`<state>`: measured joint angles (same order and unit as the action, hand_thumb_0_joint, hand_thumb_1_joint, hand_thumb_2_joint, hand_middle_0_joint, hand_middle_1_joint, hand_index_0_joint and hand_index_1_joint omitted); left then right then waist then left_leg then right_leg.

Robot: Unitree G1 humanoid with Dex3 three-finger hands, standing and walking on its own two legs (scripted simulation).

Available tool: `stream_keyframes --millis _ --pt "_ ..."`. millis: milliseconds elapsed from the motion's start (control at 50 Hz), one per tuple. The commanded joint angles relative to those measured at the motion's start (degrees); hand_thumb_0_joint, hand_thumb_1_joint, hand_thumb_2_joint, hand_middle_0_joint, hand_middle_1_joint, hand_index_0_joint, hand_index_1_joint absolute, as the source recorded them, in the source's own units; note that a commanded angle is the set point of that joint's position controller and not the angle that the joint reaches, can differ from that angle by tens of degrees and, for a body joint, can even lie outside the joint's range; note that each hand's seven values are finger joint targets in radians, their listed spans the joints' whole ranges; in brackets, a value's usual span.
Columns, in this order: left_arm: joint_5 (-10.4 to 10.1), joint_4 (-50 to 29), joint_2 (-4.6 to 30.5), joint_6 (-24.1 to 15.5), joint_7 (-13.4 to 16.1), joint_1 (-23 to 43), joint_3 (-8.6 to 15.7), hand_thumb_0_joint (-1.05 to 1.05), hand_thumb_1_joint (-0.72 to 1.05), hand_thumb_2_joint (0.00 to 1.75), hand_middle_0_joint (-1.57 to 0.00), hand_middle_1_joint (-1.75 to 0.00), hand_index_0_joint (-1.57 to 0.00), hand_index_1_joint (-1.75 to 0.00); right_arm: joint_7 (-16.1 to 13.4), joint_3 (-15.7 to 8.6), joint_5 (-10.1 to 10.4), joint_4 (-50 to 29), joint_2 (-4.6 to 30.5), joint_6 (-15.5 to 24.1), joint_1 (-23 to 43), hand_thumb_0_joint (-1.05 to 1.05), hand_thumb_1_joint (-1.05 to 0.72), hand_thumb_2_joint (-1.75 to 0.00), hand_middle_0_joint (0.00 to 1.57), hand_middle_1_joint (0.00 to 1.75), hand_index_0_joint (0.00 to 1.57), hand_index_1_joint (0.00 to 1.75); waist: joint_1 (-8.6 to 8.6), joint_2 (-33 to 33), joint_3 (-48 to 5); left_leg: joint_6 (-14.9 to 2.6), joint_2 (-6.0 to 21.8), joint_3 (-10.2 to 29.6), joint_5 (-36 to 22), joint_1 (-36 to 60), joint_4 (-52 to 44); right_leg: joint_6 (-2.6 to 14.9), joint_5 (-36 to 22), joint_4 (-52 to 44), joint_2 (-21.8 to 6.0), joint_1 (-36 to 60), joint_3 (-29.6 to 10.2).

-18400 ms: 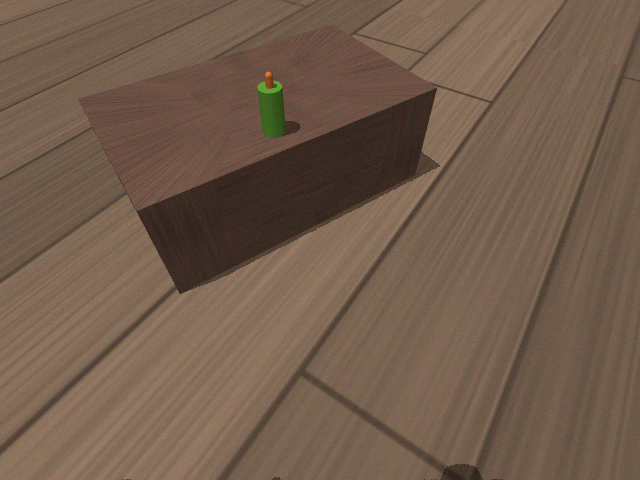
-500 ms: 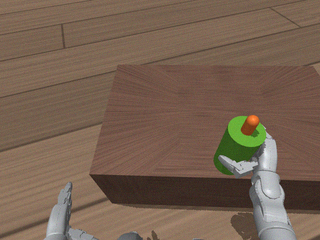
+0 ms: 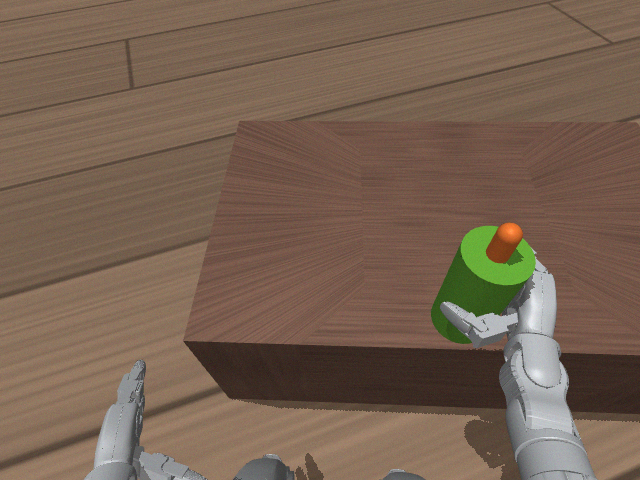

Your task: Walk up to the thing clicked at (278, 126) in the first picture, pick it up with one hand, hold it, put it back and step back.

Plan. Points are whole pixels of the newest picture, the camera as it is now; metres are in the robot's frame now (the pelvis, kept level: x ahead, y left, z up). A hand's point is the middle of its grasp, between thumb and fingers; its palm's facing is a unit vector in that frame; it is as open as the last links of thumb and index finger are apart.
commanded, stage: crouch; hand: right
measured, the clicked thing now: (481, 280) +0.34 -0.17 +0.05
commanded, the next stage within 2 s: lower in 1.00 s
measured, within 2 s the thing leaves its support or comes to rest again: rests again in 1.84 s
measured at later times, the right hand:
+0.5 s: hand (462, 270) +0.43 -0.19 -0.06, palm faces +0.20 +0.98 +0.01, open 10.9 cm
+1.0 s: hand (452, 269) +0.46 -0.19 -0.11, palm faces +0.21 +0.98 +0.00, open 10.9 cm
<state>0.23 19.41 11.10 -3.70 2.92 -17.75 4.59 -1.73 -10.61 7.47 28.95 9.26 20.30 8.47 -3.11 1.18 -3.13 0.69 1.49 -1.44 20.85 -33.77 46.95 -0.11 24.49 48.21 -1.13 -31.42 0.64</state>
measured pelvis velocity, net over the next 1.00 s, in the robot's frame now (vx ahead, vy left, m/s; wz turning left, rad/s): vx -0.03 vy -0.01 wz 0.03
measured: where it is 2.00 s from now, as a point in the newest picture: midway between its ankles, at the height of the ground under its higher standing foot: outside the picture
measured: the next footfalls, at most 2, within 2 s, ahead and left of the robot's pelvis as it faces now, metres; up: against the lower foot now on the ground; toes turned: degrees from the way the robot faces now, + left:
none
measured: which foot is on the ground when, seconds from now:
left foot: down 0.00-1.00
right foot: down 0.00-1.00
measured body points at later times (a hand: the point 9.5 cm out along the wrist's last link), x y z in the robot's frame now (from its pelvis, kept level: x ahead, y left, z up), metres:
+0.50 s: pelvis -0.03 -0.01 -0.06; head +0.09 -0.06 +0.37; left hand +0.13 +0.25 -0.05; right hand +0.41 -0.24 -0.06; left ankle +0.03 +0.13 -0.70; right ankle +0.00 -0.12 -0.70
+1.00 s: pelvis -0.03 -0.01 -0.09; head +0.12 -0.06 +0.33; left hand +0.13 +0.27 -0.05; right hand +0.44 -0.24 -0.11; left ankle +0.03 +0.13 -0.70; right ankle +0.00 -0.12 -0.70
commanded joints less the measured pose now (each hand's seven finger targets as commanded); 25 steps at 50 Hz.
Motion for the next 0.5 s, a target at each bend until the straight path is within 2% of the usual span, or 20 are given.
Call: stream_keyframes --millis 0,20,40,60,80,100,140,180,200,240,260,280,300,320,360,400,420,440,460,480 --pt "0.36 -9.94 7.84 -3.64 0.48 0.97 3.54 0.0 -0.54 0.04 -0.05 -0.05 -0.06 -0.04 0.72 -3.7 0.13 -7.24 8.09 7.22 24.83 0.0 -0.04 -1.34 1.24 1.46 1.31 1.46 -2.98 1.24 -13.35 0.06 -0.69 1.58 -10.95 3.22 -3.86 1.45 -9.22 -4.04 0.83 0.25 -0.37" --pt "0.39 -11.3 8.89 -3.95 0.44 1.98 4.7 0.0 -0.53 0.03 -0.05 -0.05 -0.06 -0.04 0.71 -5.14 0.09 -5.83 9.47 7.83 25.63 0.0 -0.04 -1.34 1.23 1.45 1.3 1.45 -2.96 1.86 -14.26 0.12 -0.61 1.82 -9.86 2.29 -3.2 1.56 -8.14 -3.27 0.79 -0.81 -0.63" --pt "0.68 -13.49 8.92 -4.21 0.28 2.03 4.71 0.0 -0.53 0.03 -0.05 -0.05 -0.06 -0.04 0.69 -6.52 -0.04 -6.95 11.15 8.87 28.42 0.0 -0.02 -1.33 1.22 1.44 1.29 1.44 -2.85 1.0 -18.18 0.21 -0.25 2.55 -10.26 3.21 -2.51 1.51 -8.29 -1.89 1.09 -1.45 -0.48" --pt "1.0 -14.28 7.51 -4.42 0.0 0.28 3.02 0.0 -0.53 0.03 -0.05 -0.05 -0.06 -0.04 0.84 -6.55 -0.3 -6.83 11.41 9.9 30.28 0.0 -0.03 -1.33 1.23 1.44 1.3 1.44 -2.9 0.32 -20.34 0.3 -0.19 3.06 -11.34 3.75 -1.74 1.38 -9.33 -0.72 1.11 -0.96 -0.33" --pt "0.96 -15.87 9.3 -4.72 0.12 -0.23 5.1 0.0 -0.52 0.03 -0.05 -0.05 -0.06 -0.03 0.81 -7.2 -0.46 -6.69 12.34 10.6 31.91 0.0 -0.03 -1.32 1.23 1.44 1.3 1.44 -3.55 0.08 -24.17 0.22 -0.4 2.9 -13.78 3.63 -0.41 1.26 -11.59 0.29 1.1 0.33 -0.51" --pt "1.33 -16.4 7.79 -4.8 -0.19 -1.88 3.11 0.0 -0.53 0.04 -0.05 -0.05 -0.06 -0.04 0.94 -7.49 -0.64 -5.11 12.82 11.27 33.07 0.0 -0.01 -1.32 1.22 1.44 1.3 1.44 -3.31 -0.94 -24.48 0.12 -0.62 2.59 -15.13 3.05 0.69 1.11 -12.86 1.2 1.3 -0.5 -0.4" --pt "1.74 -14.5 6.91 -4.99 -0.68 -3.02 2.68 0.0 -0.54 0.05 -0.05 -0.06 -0.06 -0.05 1.28 -7.76 -0.94 -0.35 13.05 12.55 36.13 0.0 0.0 -1.31 1.22 1.43 1.29 1.43 -3.68 -3.91 -23.79 -0.36 -0.85 2.05 -15.41 -1.45 3.63 0.76 -13.65 3.36 1.37 -3.56 -0.72" --pt "2.1 -19.89 8.3 -5.67 -0.88 -0.41 3.26 0.0 -0.55 0.05 -0.05 -0.06 -0.06 -0.05 1.1 -9.75 -1.79 -1.88 16.55 14.29 40.69 0.0 -0.02 -1.31 1.22 1.43 1.29 1.43 -3.46 -5.86 -29.74 -0.38 -0.75 2.61 -14.93 -1.06 4.9 0.58 -13.13 4.98 1.14 -3.04 -0.74" --pt "2.46 -18.79 8.99 -5.54 -0.91 -1.9 4.27 0.0 -0.54 0.05 -0.05 -0.06 -0.06 -0.05 0.85 -10.3 -2.38 -0.53 17.63 14.74 42.21 0.0 -0.01 -1.32 1.22 1.44 1.3 1.44 -3.95 -7.05 -30.15 -0.5 -0.76 3.03 -13.88 -2.31 5.34 0.54 -12.09 5.74 1.11 -3.83 -0.66" --pt "2.85 -19.68 8.1 -5.47 -1.47 -2.61 2.67 0.0 -0.55 0.05 -0.05 -0.06 -0.06 -0.05 0.93 -9.57 -2.8 6.07 15.58 14.85 41.64 0.0 -0.04 -1.34 1.23 1.45 1.3 1.45 -4.55 -7.28 -27.84 -0.66 -1.51 1.85 -11.63 -6.28 6.37 0.2 -11.27 6.25 0.74 -5.53 -1.07" --pt "2.97 -20.57 8.77 -5.47 -1.62 -2.43 3.07 0.0 -0.54 0.05 -0.05 -0.06 -0.06 -0.05 0.73 -10.8 -2.93 5.29 17.97 15.53 44.33 0.0 -0.04 -1.34 1.23 1.45 1.3 1.45 -4.17 -8.8 -28.81 -0.79 -1.59 1.58 -10.5 -6.96 6.98 0.01 -10.37 6.43 0.71 -6.1 -1.25" --pt "3.12 -20.99 9.97 -5.32 -1.61 -3.0 4.38 0.0 -0.55 0.06 -0.05 -0.06 -0.06 -0.06 0.46 -12.3 -3.2 5.98 20.09 16.0 46.6 0.0 -0.04 -1.34 1.24 1.45 1.31 1.45 -4.64 -9.25 -29.58 -0.78 -1.76 1.33 -9.59 -7.59 7.36 0.07 -9.36 6.71 0.6 -6.45 -1.52" --pt "3.31 -24.24 10.78 -5.32 -1.76 -2.12 4.42 0.0 -0.55 0.06 -0.05 -0.06 -0.06 -0.05 0.3 -11.93 -3.7 5.73 20.37 16.29 48.03 0.0 -0.06 -1.35 1.24 1.45 1.31 1.45 -4.8 -9.35 -31.29 -0.88 -1.94 1.1 -9.22 -7.64 7.96 -0.08 -9.15 6.69 0.45 -5.97 -1.74" --pt "3.66 -24.54 10.14 -5.14 -2.0 -3.56 3.92 0.0 -0.54 0.05 -0.05 -0.06 -0.06 -0.05 0.37 -11.11 -4.05 8.7 18.91 16.37 47.82 0.0 -0.06 -1.35 1.25 1.46 1.32 1.46 -5.37 -10.02 -31.13 -1.0 -2.03 1.1 -9.12 -8.24 8.45 -0.17 -9.37 7.27 0.41 -6.66 -1.62" --pt "3.77 -26.95 12.1 -4.77 -2.08 -4.86 5.35 0.0 -0.54 0.05 -0.05 -0.06 -0.06 -0.05 0.17 -12.85 -4.12 12.35 20.05 16.54 48.03 0.0 -0.08 -1.37 1.26 1.48 1.33 1.48 -6.77 -8.06 -32.08 -0.99 -2.71 -0.05 -9.52 -9.9 9.61 -0.23 -11.05 8.24 0.04 -6.65 -2.56" --pt "4.13 -27.54 10.85 -4.47 -2.57 -6.13 3.9 0.0 -0.54 0.05 -0.05 -0.06 -0.06 -0.05 0.17 -12.97 -4.35 13.06 19.98 17.14 50.31 0.0 -0.08 -1.39 1.28 1.5 1.35 1.5 -6.91 -9.78 -33.68 -1.23 -2.66 -0.08 -10.41 -10.64 10.97 -0.46 -13.41 9.58 -0.09 -7.02 -2.73" --pt "4.15 -28.26 11.44 -4.25 -2.6 -5.54 4.5 0.0 -0.53 0.05 -0.05 -0.06 -0.06 -0.05 0.02 -13.97 -4.65 14.99 21.29 17.06 51.01 0.0 -0.09 -1.38 1.27 1.49 1.34 1.49 -6.77 -9.08 -33.16 -1.25 -2.88 -0.42 -9.9 -11.78 11.42 -0.48 -13.33 9.83 -0.17 -7.57 -2.94" --pt "4.25 -28.55 10.87 -4.23 -2.9 -5.26 3.89 0.0 -0.54 0.05 -0.05 -0.06 -0.06 -0.05 0.28 -12.08 -4.91 16.92 18.61 17.02 50.25 0.0 -0.08 -1.38 1.27 1.49 1.34 1.49 -7.25 -9.27 -31.17 -1.4 -2.92 -0.73 -8.28 -13.66 12.14 -0.7 -12.11 9.66 -0.53 -8.88 -3.45" --pt "4.37 -28.05 10.68 -4.21 -3.14 -5.78 3.8 0.0 -0.54 0.05 -0.05 -0.06 -0.06 -0.05 0.39 -12.25 -4.83 19.71 17.98 17.12 50.49 0.0 -0.07 -1.38 1.26 1.48 1.33 1.48 -7.57 -9.16 -28.85 -1.43 -2.87 -0.74 -6.8 -15.18 12.43 -0.75 -10.3 9.93 -0.57 -10.9 -3.69" --pt "4.33 -29.3 12.08 -4.18 -3.16 -6.01 5.26 0.0 -0.53 0.04 -0.05 -0.06 -0.06 -0.05 0.19 -14.06 -5.18 20.22 20.14 17.24 50.32 0.0 -0.05 -1.37 1.24 1.47 1.32 1.47 -7.74 -8.68 -30.16 -1.39 -2.86 -0.82 -6.78 -15.31 12.66 -0.64 -9.78 10.36 -0.53 -10.96 -3.89"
